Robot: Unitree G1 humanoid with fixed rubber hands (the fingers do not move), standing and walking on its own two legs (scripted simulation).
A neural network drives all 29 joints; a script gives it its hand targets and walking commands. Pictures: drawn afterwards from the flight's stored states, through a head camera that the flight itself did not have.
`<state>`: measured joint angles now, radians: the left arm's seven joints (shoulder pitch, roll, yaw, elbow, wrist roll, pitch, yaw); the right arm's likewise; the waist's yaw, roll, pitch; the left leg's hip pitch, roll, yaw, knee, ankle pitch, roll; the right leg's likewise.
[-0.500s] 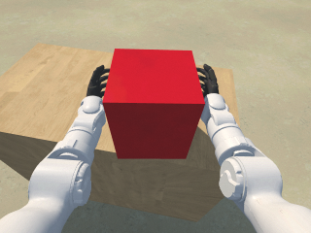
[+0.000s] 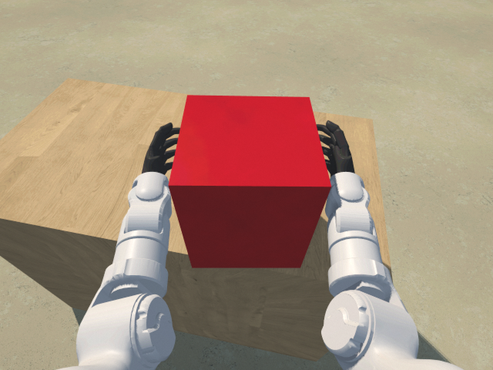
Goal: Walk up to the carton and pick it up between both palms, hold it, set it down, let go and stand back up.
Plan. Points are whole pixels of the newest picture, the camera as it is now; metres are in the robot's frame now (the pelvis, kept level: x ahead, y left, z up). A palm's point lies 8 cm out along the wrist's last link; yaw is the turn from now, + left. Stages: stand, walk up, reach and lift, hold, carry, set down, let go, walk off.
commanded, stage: reach and lift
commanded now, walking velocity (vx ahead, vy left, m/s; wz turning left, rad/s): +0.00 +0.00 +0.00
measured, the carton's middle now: (247, 187) +0.43 -0.06 +0.05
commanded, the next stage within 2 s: none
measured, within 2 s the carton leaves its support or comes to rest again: leaves its support in 1.32 s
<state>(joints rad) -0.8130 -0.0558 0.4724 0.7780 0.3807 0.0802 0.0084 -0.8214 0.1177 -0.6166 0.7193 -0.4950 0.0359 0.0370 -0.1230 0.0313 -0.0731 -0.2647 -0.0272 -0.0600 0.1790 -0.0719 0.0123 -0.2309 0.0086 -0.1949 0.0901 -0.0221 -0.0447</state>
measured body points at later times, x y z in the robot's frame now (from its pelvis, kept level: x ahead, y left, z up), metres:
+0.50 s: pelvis +0.01 +0.01 +0.00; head +0.06 +0.00 +0.45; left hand +0.45 +0.09 +0.11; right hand +0.41 -0.21 +0.11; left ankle +0.00 +0.11 -0.75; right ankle +0.01 -0.09 -0.75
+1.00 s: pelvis +0.01 +0.01 +0.00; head +0.04 +0.00 +0.45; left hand +0.45 +0.09 +0.11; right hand +0.41 -0.21 +0.11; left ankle +0.00 +0.11 -0.75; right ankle +0.01 -0.09 -0.75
